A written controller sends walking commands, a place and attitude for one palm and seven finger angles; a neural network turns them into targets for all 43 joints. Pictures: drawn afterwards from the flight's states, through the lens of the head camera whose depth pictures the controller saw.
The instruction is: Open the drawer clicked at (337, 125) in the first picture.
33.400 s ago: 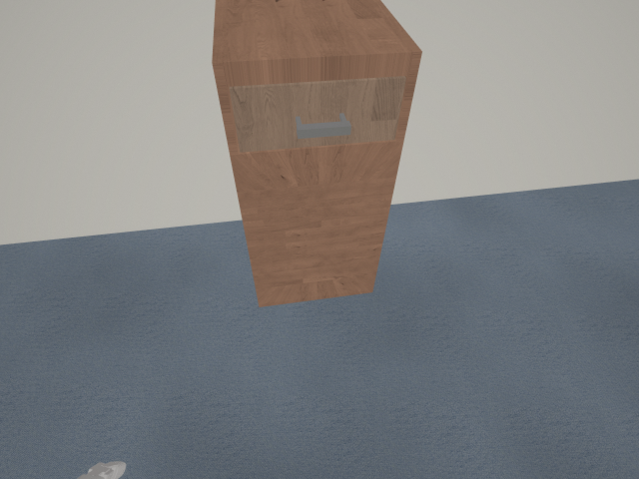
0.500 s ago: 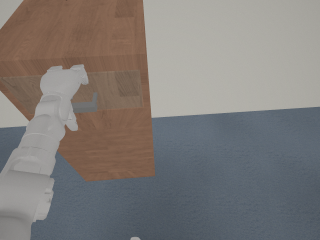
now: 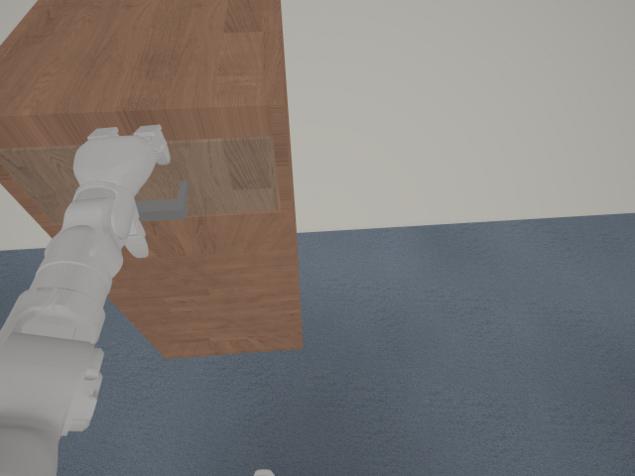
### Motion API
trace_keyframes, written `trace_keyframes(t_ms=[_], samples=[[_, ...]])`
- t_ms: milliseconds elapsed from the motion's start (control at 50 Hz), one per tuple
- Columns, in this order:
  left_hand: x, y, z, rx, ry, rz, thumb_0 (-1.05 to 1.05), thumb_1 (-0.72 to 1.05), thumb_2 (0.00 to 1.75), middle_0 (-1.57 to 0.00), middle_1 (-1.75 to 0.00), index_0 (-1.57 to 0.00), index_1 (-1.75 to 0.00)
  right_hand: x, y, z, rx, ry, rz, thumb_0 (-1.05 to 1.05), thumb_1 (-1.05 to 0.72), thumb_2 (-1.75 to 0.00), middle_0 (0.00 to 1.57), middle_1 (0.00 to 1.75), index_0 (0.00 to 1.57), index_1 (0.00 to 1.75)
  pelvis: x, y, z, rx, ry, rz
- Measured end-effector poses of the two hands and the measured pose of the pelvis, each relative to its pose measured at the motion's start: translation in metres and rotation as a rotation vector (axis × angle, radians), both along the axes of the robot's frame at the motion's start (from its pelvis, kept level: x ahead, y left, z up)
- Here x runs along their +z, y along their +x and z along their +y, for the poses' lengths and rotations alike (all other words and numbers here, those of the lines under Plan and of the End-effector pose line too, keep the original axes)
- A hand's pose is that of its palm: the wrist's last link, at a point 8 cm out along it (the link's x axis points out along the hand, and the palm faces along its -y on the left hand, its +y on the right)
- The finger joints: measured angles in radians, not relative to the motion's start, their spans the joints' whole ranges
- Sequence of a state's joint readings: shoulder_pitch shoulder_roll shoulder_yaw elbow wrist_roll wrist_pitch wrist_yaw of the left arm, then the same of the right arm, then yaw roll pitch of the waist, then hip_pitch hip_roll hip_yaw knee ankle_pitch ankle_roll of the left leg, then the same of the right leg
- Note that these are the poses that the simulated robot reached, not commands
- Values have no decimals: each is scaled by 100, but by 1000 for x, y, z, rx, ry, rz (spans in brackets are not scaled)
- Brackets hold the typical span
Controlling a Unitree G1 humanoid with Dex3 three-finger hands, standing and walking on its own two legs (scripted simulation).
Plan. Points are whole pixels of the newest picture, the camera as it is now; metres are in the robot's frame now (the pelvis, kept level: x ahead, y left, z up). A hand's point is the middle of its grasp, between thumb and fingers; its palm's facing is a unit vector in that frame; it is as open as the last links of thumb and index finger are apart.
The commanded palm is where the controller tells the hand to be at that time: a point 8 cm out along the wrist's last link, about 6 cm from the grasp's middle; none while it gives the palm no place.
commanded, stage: lower the fingers behind the handle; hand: left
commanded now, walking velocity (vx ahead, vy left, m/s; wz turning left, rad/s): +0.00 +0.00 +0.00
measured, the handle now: (147, 200) +0.51 +0.26 +0.03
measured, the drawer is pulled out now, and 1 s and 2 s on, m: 0.00 0.00 0.00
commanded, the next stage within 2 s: close the thumb around the handle in 1.26 s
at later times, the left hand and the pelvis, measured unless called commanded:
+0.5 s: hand (137, 193) +0.47 +0.24 +0.08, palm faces +0.04 -0.01 -1.00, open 13.6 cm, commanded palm +0.47 +0.24 +0.09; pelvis -0.03 +0.01 -0.01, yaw +0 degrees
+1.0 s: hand (150, 234) +0.46 +0.25 +0.01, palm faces -0.04 -0.03 -1.00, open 13.8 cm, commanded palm +0.46 +0.23 +0.07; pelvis -0.05 +0.02 -0.04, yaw -1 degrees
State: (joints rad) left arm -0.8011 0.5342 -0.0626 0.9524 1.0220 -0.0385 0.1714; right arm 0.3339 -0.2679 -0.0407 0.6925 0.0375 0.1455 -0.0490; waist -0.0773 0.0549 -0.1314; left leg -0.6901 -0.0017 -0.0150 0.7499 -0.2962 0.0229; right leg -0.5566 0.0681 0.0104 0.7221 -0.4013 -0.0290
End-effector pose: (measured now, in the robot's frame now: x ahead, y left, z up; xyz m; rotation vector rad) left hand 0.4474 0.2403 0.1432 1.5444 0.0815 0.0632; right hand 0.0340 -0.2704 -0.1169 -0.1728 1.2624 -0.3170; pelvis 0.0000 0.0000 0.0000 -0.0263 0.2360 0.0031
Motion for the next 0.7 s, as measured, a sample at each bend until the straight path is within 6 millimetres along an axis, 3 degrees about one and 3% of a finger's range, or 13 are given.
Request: trace_keyframes(t_ms=[340,700], samples=[[-4,0,0,-4,4,-32,0,-49,30,-32,-125,-34,-128,-3,-26,5,-3,-6,32,0,-91,-90,21,30,20,30,-7,-15,4,2,-8,25],[-7,-2,-4,35,27,-40,0,-49,30,-32,-121,-28,-134,-11,-63,11,-2,-41,31,0,-91,-90,21,30,20,30,-25,-45,10,9,-22,50]])
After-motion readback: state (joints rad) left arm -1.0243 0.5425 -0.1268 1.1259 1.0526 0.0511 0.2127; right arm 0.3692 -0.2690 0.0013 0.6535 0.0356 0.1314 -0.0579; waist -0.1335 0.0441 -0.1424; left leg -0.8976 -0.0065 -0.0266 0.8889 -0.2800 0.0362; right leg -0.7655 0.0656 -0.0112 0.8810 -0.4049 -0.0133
